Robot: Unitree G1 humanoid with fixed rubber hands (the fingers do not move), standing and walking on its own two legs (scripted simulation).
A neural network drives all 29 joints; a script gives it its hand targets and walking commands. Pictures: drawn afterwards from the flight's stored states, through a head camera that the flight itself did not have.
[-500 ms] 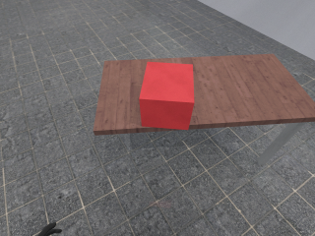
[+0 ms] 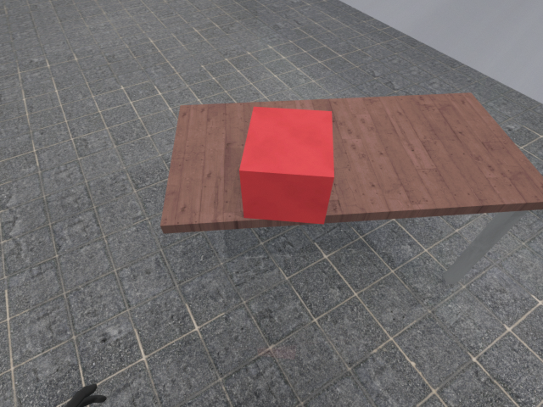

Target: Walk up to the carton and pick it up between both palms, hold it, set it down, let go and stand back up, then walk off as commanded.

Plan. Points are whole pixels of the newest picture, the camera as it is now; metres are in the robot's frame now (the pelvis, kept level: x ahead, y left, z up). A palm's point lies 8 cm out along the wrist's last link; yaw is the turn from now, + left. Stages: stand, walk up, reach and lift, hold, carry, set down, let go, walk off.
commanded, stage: walk up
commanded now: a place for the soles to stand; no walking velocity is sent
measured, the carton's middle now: (288, 164) +0.70 -0.03 -0.11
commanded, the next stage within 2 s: none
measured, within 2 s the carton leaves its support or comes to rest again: neither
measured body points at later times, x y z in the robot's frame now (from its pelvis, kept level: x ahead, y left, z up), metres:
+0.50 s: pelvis +0.00 +0.00 +0.00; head +0.02 +0.00 +0.45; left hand +0.12 +0.32 -0.11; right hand +0.07 -0.32 -0.11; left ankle +0.05 +0.13 -0.72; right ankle -0.02 -0.13 -0.73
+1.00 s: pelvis +0.00 +0.00 +0.00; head +0.02 +0.00 +0.45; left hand +0.11 +0.32 -0.11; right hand +0.07 -0.32 -0.11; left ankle +0.05 +0.13 -0.72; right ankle -0.02 -0.13 -0.72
